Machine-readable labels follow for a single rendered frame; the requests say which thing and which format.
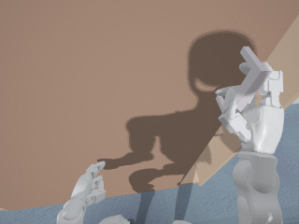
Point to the left robot forearm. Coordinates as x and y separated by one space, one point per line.
73 212

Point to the right robot forearm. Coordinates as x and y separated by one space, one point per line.
257 183

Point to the handle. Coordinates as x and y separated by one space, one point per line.
257 75

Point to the right robot hand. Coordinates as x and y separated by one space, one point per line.
265 121

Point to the left robot hand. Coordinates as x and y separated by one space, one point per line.
85 187

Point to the wardrobe door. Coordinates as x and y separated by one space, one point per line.
128 82

